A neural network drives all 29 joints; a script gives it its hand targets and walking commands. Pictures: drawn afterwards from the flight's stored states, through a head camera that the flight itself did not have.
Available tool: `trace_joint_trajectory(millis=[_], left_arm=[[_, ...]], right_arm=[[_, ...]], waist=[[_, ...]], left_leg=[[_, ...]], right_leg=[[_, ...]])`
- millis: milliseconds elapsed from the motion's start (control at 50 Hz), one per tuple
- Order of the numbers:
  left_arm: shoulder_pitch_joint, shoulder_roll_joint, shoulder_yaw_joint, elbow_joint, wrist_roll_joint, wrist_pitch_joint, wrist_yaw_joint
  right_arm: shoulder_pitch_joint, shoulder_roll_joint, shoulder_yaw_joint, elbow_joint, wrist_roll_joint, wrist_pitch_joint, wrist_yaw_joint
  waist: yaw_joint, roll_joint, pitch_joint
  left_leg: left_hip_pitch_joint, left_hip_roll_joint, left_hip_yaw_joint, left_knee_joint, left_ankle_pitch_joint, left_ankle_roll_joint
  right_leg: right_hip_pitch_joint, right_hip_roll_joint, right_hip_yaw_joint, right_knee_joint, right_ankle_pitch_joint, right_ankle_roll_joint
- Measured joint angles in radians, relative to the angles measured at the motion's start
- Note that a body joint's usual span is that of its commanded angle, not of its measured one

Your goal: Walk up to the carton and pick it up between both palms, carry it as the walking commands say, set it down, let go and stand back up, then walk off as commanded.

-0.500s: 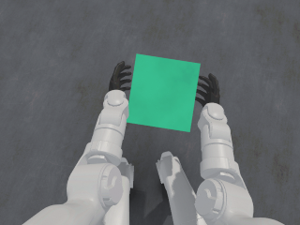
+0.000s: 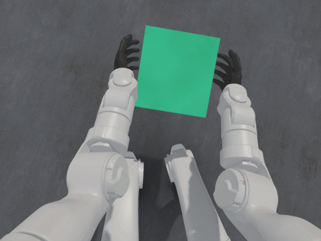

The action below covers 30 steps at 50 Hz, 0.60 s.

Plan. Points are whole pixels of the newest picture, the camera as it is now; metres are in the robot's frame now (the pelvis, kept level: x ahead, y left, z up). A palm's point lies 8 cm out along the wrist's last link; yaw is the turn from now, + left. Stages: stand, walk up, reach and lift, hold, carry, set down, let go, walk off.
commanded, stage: set down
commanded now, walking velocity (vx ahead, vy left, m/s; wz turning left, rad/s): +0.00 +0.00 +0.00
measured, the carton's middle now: (173, 78) +0.49 -0.09 -0.17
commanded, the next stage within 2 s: none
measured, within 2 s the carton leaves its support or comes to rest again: neither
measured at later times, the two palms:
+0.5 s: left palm (128, 72) +0.52 +0.03 -0.16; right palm (219, 86) +0.45 -0.22 -0.16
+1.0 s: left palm (131, 76) +0.54 +0.03 -0.26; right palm (209, 87) +0.48 -0.22 -0.25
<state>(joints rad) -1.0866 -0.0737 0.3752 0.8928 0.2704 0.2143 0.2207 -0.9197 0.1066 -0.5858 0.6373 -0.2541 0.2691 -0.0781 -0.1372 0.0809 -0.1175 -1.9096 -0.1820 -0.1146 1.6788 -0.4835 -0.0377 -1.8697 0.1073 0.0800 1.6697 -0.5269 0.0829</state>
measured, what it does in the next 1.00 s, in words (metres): lowers itself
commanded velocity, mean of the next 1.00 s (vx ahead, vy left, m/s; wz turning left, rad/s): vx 0.00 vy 0.00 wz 0.00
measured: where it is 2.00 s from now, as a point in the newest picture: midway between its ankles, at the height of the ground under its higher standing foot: (156, 192)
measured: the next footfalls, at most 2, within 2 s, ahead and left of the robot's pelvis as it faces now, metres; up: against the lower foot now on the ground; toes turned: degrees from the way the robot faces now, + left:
none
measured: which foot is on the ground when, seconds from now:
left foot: down 0.00-1.00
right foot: down 0.00-1.00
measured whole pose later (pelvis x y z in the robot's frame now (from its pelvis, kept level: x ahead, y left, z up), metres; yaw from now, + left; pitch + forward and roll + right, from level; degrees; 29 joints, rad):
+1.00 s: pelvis -0.01 -0.01 -0.11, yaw -1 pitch +43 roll -2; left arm -1.41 0.10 0.30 1.00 0.15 0.21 0.22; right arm -1.24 -0.03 -0.52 0.71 -0.18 0.27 -0.08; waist -0.12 0.08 0.16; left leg -2.26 -0.21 -0.09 2.04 -0.53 -0.08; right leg -2.23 0.14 0.06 2.03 -0.56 0.10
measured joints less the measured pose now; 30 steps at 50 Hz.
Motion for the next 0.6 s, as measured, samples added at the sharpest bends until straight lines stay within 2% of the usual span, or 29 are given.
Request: trace_joint_trajectory(millis=[340,600], left_arm=[[-0.142,0.055,0.026,0.056,-0.005,0.019,-0.009],[-0.223,0.097,0.004,0.072,-0.034,0.013,-0.01]], right_arm=[[-0.13,-0.038,-0.013,0.038,-0.007,0.023,0.009],[-0.208,-0.069,0.01,0.044,0.012,0.022,-0.001]], waist=[[0.004,0.001,0.061],[0.01,0.0,0.137]], left_leg=[[-0.151,-0.013,0.004,0.122,-0.002,-0.019],[-0.245,-0.018,0.01,0.214,-0.016,-0.033]], right_leg=[[-0.155,0.015,-0.005,0.126,0.0,0.007],[-0.255,0.026,-0.009,0.221,-0.01,0.009]])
